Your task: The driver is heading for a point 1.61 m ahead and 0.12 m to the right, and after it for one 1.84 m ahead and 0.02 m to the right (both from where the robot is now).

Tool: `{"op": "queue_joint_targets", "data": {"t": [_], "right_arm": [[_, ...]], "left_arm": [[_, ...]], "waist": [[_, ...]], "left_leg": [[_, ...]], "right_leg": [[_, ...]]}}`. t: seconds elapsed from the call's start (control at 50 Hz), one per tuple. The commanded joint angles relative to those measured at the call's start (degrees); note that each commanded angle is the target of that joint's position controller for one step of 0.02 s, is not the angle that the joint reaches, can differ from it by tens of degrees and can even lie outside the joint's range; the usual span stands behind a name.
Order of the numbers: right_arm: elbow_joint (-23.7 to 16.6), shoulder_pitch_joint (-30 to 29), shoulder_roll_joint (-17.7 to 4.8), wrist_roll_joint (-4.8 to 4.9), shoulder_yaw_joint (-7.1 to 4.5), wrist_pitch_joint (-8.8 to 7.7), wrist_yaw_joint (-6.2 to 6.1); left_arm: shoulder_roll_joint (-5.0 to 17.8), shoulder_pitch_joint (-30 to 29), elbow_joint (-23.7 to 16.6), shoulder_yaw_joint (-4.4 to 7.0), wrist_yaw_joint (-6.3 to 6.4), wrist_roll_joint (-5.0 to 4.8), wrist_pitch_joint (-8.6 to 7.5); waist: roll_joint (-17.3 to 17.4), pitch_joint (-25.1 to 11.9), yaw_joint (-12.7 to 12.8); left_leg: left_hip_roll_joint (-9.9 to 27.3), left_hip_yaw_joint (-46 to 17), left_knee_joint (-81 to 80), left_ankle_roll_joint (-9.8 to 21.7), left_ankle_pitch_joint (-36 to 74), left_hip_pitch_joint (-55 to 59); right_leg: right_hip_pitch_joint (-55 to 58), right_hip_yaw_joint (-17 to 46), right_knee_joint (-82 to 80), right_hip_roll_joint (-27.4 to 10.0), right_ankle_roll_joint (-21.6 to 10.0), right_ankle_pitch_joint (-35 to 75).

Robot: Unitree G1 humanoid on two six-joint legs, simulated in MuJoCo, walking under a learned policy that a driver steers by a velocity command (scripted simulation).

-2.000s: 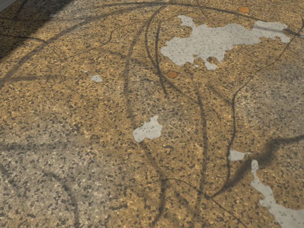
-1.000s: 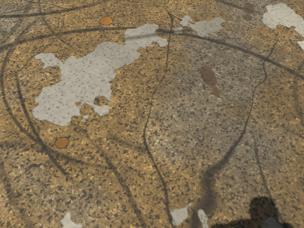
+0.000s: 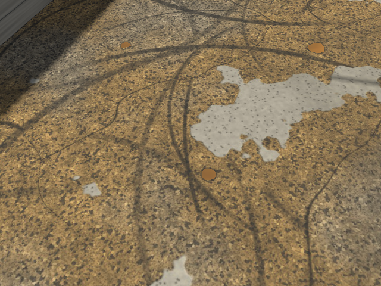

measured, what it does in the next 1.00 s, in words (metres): steps on the spot: left foot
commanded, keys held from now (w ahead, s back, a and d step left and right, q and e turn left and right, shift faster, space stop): q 0.06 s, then no key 0.94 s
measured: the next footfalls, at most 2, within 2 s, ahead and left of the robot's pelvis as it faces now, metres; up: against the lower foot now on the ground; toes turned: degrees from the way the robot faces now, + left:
left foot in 0.32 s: +0.01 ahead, +0.15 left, +0.00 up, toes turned +5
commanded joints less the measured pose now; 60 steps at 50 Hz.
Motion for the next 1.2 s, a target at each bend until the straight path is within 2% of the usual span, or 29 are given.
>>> {"op": "queue_joint_targets", "data": {"t": [0.02,0.04,0.06,0.1,0.14,0.2,0.24,0.28,0.3,0.32,0.34,0.36,0.38,0.4,0.42,0.44,0.46,0.5,0.52,0.54,0.56,0.6,0.7,0.94,1.2], "right_arm": [[-3.0,3.6,-11.4,-0.25,-3.91,-1.03,-0.01],[-1.6,4.7,-9.7,-0.20,-3.77,-0.36,-0.18],[-1.5,4.9,-8.3,-0.23,-3.44,0.15,-0.19],[-2.6,2.6,-5.4,0.11,-2.41,0.18,0.08],[-3.9,0.0,-3.9,0.10,-1.63,-0.17,0.08],[-4.6,-0.9,-2.1,-0.68,-0.36,-0.45,0.52],[-4.3,-0.4,-2.6,-0.56,-0.30,-0.51,0.77],[-2.9,2.5,-2.7,-0.54,-0.42,-0.54,1.04],[-1.9,4.6,-2.5,-0.75,-0.40,-0.64,1.17],[-2.0,4.9,-4.0,-1.06,-0.50,-0.67,0.98],[-2.7,6.3,-7.9,-1.46,-0.98,-0.65,0.31],[-2.5,2.3,-7.5,-2.76,-0.36,-1.02,0.57],[-3.6,-0.1,-3.8,-2.97,0.46,-1.85,0.98],[-2.6,-0.7,-2.3,-3.26,1.12,-2.55,1.05],[-2.3,-1.3,-3.3,-2.95,0.86,-2.95,0.93],[-2.0,-2.1,-3.4,-2.35,0.92,-3.31,0.85],[-1.6,-2.3,-3.0,-2.23,1.21,-3.41,0.70],[-0.5,-1.0,-1.8,-2.25,1.60,-3.43,0.79],[-0.2,-0.3,-1.5,-2.53,1.74,-3.43,0.96],[-0.2,0.2,-1.3,-2.44,1.77,-3.19,1.01],[0.3,-0.4,-1.8,-2.52,1.86,-3.13,1.00],[0.7,-0.7,-1.8,-2.20,1.74,-3.16,0.90],[2.4,-0.2,-1.2,-2.03,1.69,-3.06,0.75],[9.0,1.8,-1.5,-1.70,1.42,-3.26,0.35],[15.6,3.4,-1.4,-1.44,1.88,-3.35,-0.23]], "left_arm": [[7.6,-4.1,-5.6,1.63,0.66,0.58,-0.61],[6.5,-5.4,-6.0,1.24,0.94,-0.12,-0.38],[6.0,-5.6,-6.0,0.95,1.21,-0.82,-0.20],[6.3,-3.0,-5.3,0.70,1.46,-0.64,0.32],[7.2,-0.4,-4.6,0.92,1.52,-0.30,0.79],[9.1,-1.0,-4.4,1.40,0.92,-0.80,1.24],[10.0,-0.6,-3.8,1.53,0.38,-1.35,1.48],[9.8,-0.9,-3.1,1.17,0.10,-2.23,1.61],[8.9,-0.7,-2.6,0.72,0.06,-2.69,1.55],[7.3,2.5,-1.2,0.04,-0.12,-2.48,1.04],[4.0,3.9,-1.6,-1.20,-0.59,0.04,0.41],[2.2,2.3,-3.1,-1.85,-0.32,0.35,0.16],[5.5,-0.7,-2.8,-1.22,0.18,0.06,0.50],[5.6,-1.5,-2.6,-1.06,0.19,-0.34,0.58],[5.2,-1.1,-1.6,-1.04,0.45,-0.39,0.76],[5.6,-0.7,-1.2,-0.98,0.55,-0.18,1.04],[5.2,0.1,-0.8,-1.17,0.42,-0.23,1.03],[5.2,1.8,0.2,-1.57,0.01,-0.05,0.79],[6.1,2.2,0.5,-1.52,-0.03,-0.10,0.79],[8.1,2.0,1.7,-0.88,-0.11,-0.48,0.75],[6.7,1.6,1.8,-1.10,-0.26,-0.49,0.62],[6.1,1.5,2.8,-1.31,-0.04,-0.19,0.35],[6.0,2.6,5.2,-1.44,0.62,-0.52,0.06],[6.0,3.2,10.6,-1.58,1.58,-0.80,0.63],[4.9,4.0,15.8,-1.79,2.01,-0.96,1.02]], "waist": [[-11.2,-3.9,-1.9],[-9.6,-3.2,-2.1],[-9.8,-2.5,-1.4],[-10.2,-2.2,0.4],[-11.5,-3.6,2.3],[-12.9,-5.4,2.8],[-13.9,-5.7,3.1],[-13.1,-5.7,1.4],[-12.3,-5.5,0.1],[-9.6,-6.0,0.4],[1.9,-9.7,1.9],[12.0,-8.0,3.3],[7.7,-6.0,1.1],[7.5,-5.2,1.4],[7.1,-4.9,1.4],[7.6,-3.8,1.4],[7.0,-3.7,2.1],[4.2,-4.6,2.3],[2.6,-4.1,1.7],[-1.6,-1.9,0.6],[-1.7,-1.0,1.5],[-2.7,-1.1,1.3],[-2.6,-2.8,1.6],[-1.8,-2.1,1.7],[-2.5,-0.8,1.6]], "left_leg": [[4.4,2.7,24.0,-3.6,-7.0,-9.6],[4.7,3.7,26.7,-4.7,-3.6,-10.1],[5.0,4.3,29.0,-5.7,-1.0,-11.8],[5.2,6.7,26.3,-6.7,0.7,-11.4],[6.1,7.7,19.6,-7.3,0.1,-11.1],[8.2,10.2,7.7,-6.7,-2.1,-3.4],[7.9,12.4,0.9,-6.1,-1.3,1.3],[7.2,13.8,-10.6,-4.5,6.3,7.1],[6.6,14.5,-19.4,-2.9,13.4,12.3],[8.6,11.0,-23.6,-1.2,20.3,19.0],[19.3,-1.6,-22.7,1.8,36.1,27.0],[25.6,-6.8,-21.4,10.1,35.9,18.3],[23.5,-5.7,-22.7,12.1,28.9,15.9],[21.4,-3.9,-22.8,10.6,25.6,15.5],[19.4,-2.2,-22.6,9.0,22.9,15.9],[19.1,-1.9,-22.2,8.2,24.0,15.4],[18.4,-0.9,-21.6,7.5,25.8,14.3],[15.8,1.3,-21.0,5.1,20.5,12.8],[14.5,1.7,-21.1,4.1,15.8,11.5],[12.9,3.1,-21.9,3.2,12.9,10.7],[12.7,3.2,-21.2,2.8,12.3,10.9],[12.6,3.5,-20.4,3.1,15.5,11.5],[11.8,4.8,-19.5,3.0,21.2,13.1],[10.7,6.3,-19.8,2.3,22.9,12.9],[9.8,7.6,-20.1,1.8,21.5,12.6]], "right_leg": [[5.1,18.7,-11.0,-22.0,-13.3,14.8],[5.4,13.6,-10.4,-18.1,-10.9,11.7],[6.2,11.0,-10.1,-16.9,-10.4,12.2],[6.8,7.1,-10.2,-14.9,-11.1,15.8],[11.0,6.6,-9.4,-15.5,-12.3,18.2],[10.6,4.9,-8.2,-16.3,-12.7,20.4],[9.5,5.1,-7.4,-17.0,-12.9,22.3],[8.2,4.7,-5.1,-16.5,-11.8,22.1],[6.0,3.8,-3.6,-15.6,-10.0,20.8],[2.0,2.5,-2.1,-14.1,-6.0,15.6],[-4.2,-2.3,6.9,-9.5,-0.6,1.3],[-5.8,-3.9,6.0,-6.0,2.6,-15.1],[-4.5,-2.8,8.8,-6.5,4.1,-15.8],[-4.4,-2.4,8.1,-6.3,4.2,-13.0],[-4.0,-2.5,6.5,-5.9,4.3,-10.4],[-3.4,-1.8,4.7,-6.2,4.7,-7.4],[-1.1,-1.7,2.6,-6.2,4.8,-4.3],[4.6,-1.5,-2.7,-6.8,4.4,6.4],[6.1,-1.4,-3.2,-7.4,3.9,9.1],[3.9,-2.0,-2.3,-6.7,3.0,5.6],[3.5,-2.0,-3.2,-6.5,2.7,4.9],[3.9,-1.6,-4.1,-6.7,3.1,6.6],[5.4,-2.0,-4.1,-6.7,3.6,7.4],[6.6,-2.4,-4.4,-6.3,3.2,7.5],[6.2,-3.1,-5.1,-5.6,2.9,6.7]]}}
